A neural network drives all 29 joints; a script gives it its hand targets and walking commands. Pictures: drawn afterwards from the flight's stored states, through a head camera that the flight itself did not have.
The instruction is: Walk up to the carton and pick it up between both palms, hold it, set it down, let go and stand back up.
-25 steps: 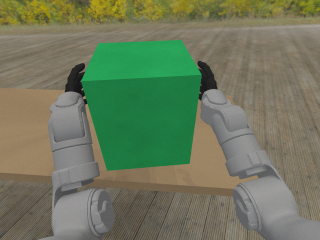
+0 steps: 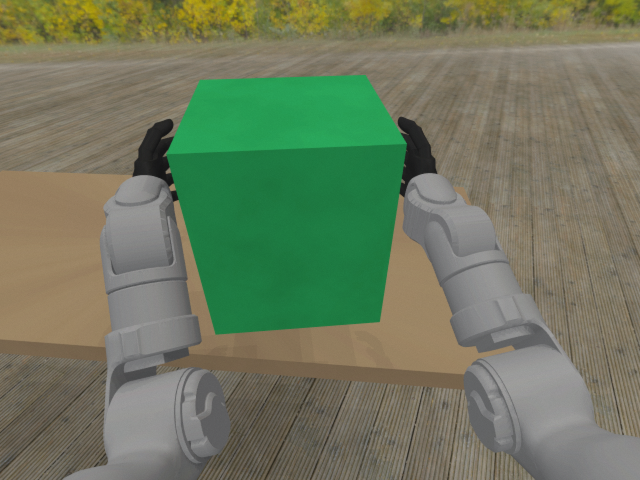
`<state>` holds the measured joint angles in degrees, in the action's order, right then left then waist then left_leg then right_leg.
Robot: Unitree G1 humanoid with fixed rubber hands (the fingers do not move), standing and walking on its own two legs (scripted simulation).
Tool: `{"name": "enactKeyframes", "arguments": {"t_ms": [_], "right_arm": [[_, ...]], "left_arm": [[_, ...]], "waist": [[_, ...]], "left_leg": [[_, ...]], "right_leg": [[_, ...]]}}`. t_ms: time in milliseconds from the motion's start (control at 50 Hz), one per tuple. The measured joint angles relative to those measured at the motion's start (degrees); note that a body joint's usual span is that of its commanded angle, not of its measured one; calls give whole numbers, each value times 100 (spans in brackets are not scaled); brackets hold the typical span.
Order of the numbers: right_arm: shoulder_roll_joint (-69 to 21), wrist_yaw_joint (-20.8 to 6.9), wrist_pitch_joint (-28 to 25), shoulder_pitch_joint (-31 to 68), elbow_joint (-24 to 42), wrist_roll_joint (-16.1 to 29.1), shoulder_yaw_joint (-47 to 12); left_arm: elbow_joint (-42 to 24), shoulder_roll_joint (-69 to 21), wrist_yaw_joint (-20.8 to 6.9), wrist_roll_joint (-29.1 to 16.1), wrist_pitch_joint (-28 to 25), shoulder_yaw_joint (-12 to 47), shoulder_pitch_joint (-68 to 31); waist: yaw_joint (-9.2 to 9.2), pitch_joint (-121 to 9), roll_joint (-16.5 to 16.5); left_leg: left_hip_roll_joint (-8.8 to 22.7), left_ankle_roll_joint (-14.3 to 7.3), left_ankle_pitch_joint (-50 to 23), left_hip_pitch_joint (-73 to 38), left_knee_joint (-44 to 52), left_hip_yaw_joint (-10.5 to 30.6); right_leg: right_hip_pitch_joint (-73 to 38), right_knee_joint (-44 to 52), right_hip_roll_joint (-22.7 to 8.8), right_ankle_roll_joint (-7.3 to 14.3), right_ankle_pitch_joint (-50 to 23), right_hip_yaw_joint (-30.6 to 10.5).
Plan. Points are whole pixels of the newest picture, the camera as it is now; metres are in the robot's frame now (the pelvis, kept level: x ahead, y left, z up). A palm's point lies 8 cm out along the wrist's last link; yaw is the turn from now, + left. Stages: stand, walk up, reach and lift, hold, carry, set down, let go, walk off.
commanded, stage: hold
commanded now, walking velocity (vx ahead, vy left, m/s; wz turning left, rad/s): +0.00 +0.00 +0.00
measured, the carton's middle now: (291, 203) +0.39 +0.01 +0.23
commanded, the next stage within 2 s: set down in 1.94 s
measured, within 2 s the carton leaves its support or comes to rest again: neither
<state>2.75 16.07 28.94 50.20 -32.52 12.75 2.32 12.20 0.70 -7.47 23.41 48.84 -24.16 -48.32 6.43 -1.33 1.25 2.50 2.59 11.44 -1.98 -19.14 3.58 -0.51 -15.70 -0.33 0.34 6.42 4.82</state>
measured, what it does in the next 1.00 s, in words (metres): stands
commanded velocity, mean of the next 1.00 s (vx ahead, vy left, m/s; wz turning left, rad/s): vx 0.00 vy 0.00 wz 0.00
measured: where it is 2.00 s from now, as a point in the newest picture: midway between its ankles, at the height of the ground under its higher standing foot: outside the picture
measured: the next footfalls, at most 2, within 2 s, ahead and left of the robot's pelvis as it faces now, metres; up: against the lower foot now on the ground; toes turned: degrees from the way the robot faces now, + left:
none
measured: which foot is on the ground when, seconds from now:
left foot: down 0.00-1.00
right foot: down 0.00-1.00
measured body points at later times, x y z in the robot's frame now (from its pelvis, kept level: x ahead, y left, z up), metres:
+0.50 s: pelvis +0.00 +0.00 +0.00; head -0.08 +0.03 +0.44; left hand +0.37 +0.17 +0.27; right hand +0.37 -0.14 +0.26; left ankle +0.01 +0.15 -0.75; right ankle +0.04 -0.12 -0.75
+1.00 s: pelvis +0.00 +0.00 +0.00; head -0.08 +0.01 +0.44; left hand +0.38 +0.16 +0.28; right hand +0.37 -0.15 +0.26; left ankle +0.01 +0.15 -0.75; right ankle +0.04 -0.12 -0.75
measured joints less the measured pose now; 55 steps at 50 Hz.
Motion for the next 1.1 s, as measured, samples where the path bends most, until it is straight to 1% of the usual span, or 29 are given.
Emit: {"name": "enactKeyframes", "arguments": {"t_ms": [140,320,520,740,960,1100], "right_arm": [[30,66,45,-95,105,99,-130],[24,137,90,-140,228,138,-180],[-46,72,84,-67,63,69,-19],[-24,-6,19,43,-67,-12,67],[39,86,62,-113,145,131,-140],[36,112,103,-171,213,144,-179]], "left_arm": [[-103,-20,-15,-32,24,-1,119],[-197,-10,-35,-60,62,3,152],[-82,18,-34,-3,109,11,69],[60,19,9,11,13,8,-47],[-135,-27,-8,-35,24,10,121],[-183,-28,-27,-29,74,19,152]], "waist": [[27,5,-30],[8,0,-10],[-31,-10,71],[-11,-8,33],[46,4,-38],[20,-1,-17]], "left_leg": [[15,8,30,-74,-1,18],[-5,-15,34,-82,-17,4],[-28,-33,11,-31,-32,-31],[-20,-14,-9,14,-12,0],[3,-1,24,-49,-12,24],[-4,-12,18,-89,5,-3]], "right_leg": [[-87,6,18,6,37,12],[-109,14,4,-16,30,-15],[-56,6,-13,-31,-3,-59],[-12,-10,-2,-12,15,-39],[-98,6,25,-1,55,-23],[-126,11,21,-10,51,-56]]}}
